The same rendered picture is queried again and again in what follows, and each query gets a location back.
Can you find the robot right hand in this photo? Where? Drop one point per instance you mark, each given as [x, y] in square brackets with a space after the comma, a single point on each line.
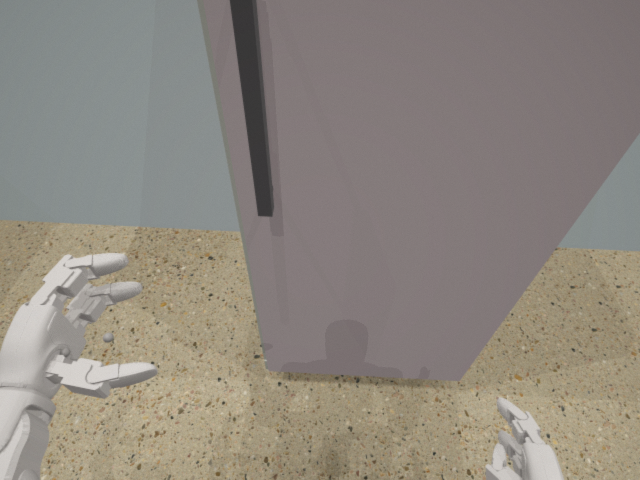
[535, 460]

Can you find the handle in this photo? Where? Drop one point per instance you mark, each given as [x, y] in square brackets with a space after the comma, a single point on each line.
[247, 40]

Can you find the robot left hand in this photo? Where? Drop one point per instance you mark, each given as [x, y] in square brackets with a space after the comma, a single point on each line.
[29, 356]

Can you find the left robot forearm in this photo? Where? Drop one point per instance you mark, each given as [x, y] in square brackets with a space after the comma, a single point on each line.
[24, 436]

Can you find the fridge door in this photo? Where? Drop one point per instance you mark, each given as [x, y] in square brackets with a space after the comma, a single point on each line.
[427, 158]

